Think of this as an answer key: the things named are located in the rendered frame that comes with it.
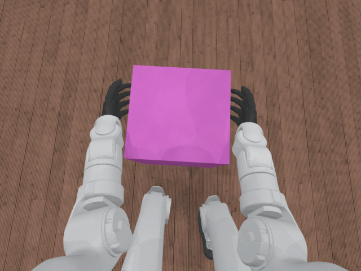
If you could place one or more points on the robot thigh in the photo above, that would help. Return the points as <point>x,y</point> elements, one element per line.
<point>146,250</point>
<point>217,222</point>

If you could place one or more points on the robot right hand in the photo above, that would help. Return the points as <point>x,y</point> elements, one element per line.
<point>248,112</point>

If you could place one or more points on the right robot thigh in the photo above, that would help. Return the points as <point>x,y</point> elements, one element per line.
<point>217,222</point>

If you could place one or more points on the robot left upper arm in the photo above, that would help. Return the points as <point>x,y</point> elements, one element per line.
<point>93,241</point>

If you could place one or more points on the left robot thigh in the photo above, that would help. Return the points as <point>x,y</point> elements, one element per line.
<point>146,250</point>

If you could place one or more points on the robot left hand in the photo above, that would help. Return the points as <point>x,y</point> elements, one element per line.
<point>111,105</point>

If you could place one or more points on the robot right forearm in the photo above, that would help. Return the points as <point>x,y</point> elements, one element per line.
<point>260,194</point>

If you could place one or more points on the robot left forearm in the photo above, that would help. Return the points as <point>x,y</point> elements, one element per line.
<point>103,168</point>

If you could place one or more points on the robot right upper arm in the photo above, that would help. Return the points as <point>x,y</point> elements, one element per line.
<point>267,244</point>

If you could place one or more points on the carton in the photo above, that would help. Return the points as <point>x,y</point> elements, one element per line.
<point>179,116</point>

